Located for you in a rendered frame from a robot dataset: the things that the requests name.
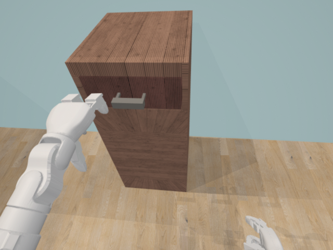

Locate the handle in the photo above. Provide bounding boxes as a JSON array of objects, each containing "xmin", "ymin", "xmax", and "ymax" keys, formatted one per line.
[{"xmin": 111, "ymin": 93, "xmax": 146, "ymax": 109}]

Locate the left robot forearm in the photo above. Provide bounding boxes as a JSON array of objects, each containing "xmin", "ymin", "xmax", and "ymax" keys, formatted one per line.
[{"xmin": 0, "ymin": 133, "xmax": 76, "ymax": 250}]

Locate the cabinet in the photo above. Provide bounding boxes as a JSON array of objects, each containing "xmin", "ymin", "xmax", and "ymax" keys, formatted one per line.
[{"xmin": 65, "ymin": 10, "xmax": 193, "ymax": 192}]

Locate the robot left hand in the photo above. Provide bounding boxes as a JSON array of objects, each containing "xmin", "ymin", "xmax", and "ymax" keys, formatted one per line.
[{"xmin": 46, "ymin": 93, "xmax": 108, "ymax": 172}]

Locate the robot right hand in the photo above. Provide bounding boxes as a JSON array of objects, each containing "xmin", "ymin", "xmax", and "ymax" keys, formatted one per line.
[{"xmin": 244, "ymin": 216, "xmax": 284, "ymax": 250}]

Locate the drawer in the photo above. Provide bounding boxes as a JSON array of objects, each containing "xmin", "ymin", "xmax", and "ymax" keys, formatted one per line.
[{"xmin": 79, "ymin": 76, "xmax": 182, "ymax": 109}]

